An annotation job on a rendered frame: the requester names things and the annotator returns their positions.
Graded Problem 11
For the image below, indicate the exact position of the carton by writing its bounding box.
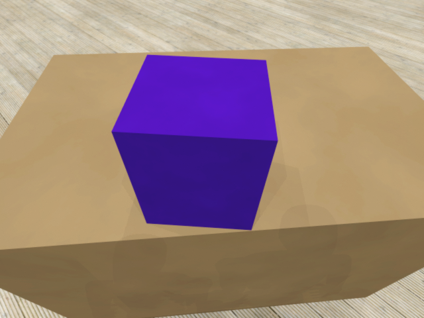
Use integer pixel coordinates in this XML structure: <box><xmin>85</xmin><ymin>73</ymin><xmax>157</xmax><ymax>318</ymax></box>
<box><xmin>111</xmin><ymin>55</ymin><xmax>278</xmax><ymax>230</ymax></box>

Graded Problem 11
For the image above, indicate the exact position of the pedestal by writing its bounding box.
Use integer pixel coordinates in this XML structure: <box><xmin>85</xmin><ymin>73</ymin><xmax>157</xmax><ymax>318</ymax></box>
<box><xmin>0</xmin><ymin>46</ymin><xmax>424</xmax><ymax>318</ymax></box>

